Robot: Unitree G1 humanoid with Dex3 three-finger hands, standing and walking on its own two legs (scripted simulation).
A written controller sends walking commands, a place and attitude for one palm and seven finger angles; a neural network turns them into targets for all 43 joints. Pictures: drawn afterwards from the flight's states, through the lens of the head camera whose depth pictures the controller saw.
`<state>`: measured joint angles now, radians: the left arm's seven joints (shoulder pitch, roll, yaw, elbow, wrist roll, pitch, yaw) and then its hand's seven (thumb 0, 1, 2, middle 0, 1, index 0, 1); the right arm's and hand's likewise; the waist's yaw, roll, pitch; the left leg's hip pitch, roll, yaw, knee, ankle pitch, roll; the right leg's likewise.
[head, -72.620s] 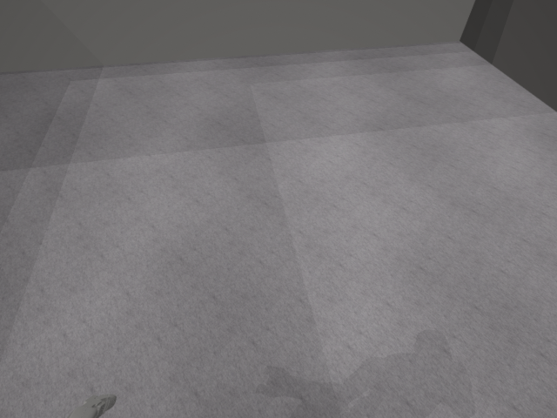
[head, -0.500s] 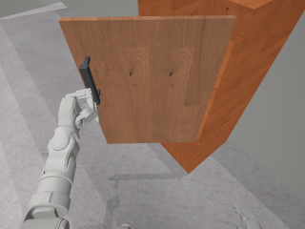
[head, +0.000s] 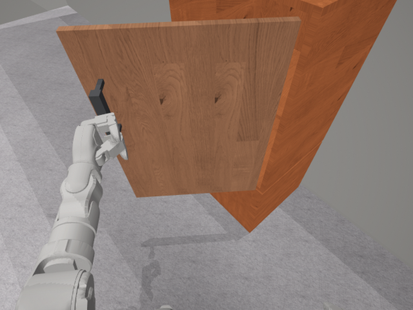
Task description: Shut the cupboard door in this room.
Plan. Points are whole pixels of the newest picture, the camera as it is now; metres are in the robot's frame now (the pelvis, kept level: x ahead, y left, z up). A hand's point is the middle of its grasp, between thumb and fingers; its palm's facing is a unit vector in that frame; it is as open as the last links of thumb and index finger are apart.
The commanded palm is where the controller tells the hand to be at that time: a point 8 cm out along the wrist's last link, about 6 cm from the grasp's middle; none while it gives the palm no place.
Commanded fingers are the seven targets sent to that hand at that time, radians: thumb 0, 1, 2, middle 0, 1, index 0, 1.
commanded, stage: bring the fist close to the handle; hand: left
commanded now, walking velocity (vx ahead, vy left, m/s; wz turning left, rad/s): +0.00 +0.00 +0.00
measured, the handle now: (108, 113) +0.50 +0.22 +0.10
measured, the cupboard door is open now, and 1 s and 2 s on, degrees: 53 40 32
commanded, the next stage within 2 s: push the door shut along its arc in 0.04 s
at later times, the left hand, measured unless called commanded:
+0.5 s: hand (120, 128) +0.44 +0.18 +0.11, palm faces -0.01 -1.00 -0.02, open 3.1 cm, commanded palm +0.43 +0.23 +0.10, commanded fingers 0.00 0.90 0.90 -1.30 -1.50 -1.30 -1.50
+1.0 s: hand (132, 108) +0.50 +0.17 +0.11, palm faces -0.14 -0.99 +0.00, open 3.1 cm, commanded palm +0.50 +0.22 +0.10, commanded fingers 0.00 0.90 0.90 -1.30 -1.50 -1.30 -1.50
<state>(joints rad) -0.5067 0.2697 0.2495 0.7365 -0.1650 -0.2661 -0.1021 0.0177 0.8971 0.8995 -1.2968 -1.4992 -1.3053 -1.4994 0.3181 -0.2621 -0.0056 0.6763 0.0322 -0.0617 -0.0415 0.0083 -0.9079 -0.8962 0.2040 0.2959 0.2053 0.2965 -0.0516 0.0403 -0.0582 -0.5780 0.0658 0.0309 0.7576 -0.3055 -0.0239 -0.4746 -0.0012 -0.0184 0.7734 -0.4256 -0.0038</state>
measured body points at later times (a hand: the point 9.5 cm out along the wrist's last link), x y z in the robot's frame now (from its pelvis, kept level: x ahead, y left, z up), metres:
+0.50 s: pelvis -0.01 +0.01 -0.01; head +0.04 +0.01 +0.44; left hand +0.44 +0.23 +0.11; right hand +0.07 -0.26 -0.12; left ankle +0.04 +0.14 -0.71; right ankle -0.02 -0.12 -0.71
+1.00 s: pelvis -0.01 +0.02 -0.02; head +0.09 +0.03 +0.42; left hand +0.51 +0.22 +0.11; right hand -0.02 -0.26 -0.13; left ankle +0.04 +0.14 -0.71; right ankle -0.02 -0.12 -0.71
